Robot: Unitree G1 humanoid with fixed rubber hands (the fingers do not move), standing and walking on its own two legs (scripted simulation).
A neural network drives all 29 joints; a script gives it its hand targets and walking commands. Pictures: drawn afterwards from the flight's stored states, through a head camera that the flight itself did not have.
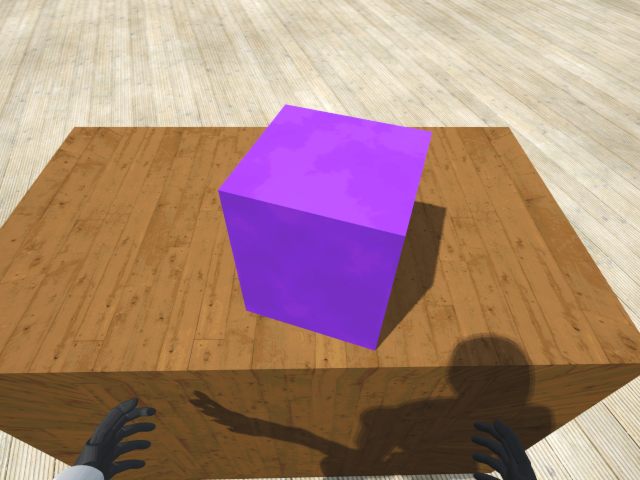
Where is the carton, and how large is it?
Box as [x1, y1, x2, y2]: [218, 104, 431, 350]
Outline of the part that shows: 285,104 218,189 246,310 374,350 431,132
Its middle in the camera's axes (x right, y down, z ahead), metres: +0.02 -0.02 +0.57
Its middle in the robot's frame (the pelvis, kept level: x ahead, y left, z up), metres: +0.45 +0.01 +0.06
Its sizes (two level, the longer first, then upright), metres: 0.210 0.200 0.250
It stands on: a pedestal, 0.72 m high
